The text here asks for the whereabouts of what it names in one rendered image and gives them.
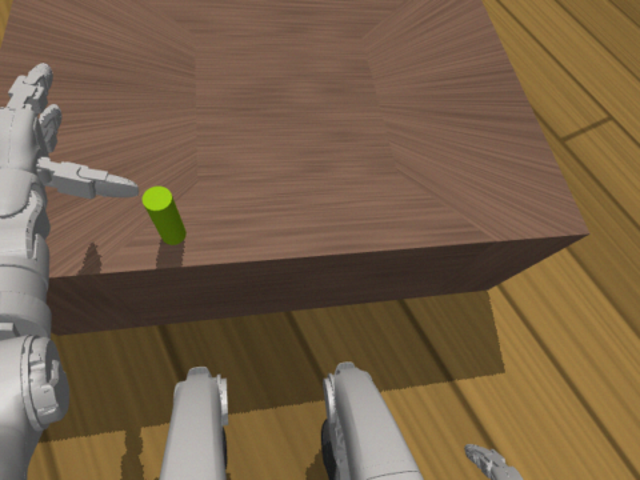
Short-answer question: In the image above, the left robot arm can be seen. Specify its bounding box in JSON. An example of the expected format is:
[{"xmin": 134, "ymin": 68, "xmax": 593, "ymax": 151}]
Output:
[{"xmin": 0, "ymin": 168, "xmax": 70, "ymax": 480}]

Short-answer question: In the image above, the left robot hand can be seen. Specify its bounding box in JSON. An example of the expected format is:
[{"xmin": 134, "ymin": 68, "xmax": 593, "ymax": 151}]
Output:
[{"xmin": 0, "ymin": 63, "xmax": 139, "ymax": 199}]

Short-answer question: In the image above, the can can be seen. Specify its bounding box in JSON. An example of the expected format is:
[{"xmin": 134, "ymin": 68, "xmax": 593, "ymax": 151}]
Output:
[{"xmin": 142, "ymin": 186, "xmax": 186, "ymax": 245}]

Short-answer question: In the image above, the right robot foot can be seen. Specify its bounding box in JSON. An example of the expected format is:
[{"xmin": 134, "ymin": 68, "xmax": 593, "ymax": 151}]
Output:
[{"xmin": 321, "ymin": 419, "xmax": 337, "ymax": 480}]

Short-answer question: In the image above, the right robot hand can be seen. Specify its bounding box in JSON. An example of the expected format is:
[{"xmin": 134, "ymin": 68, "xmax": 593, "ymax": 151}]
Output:
[{"xmin": 465, "ymin": 444, "xmax": 524, "ymax": 480}]

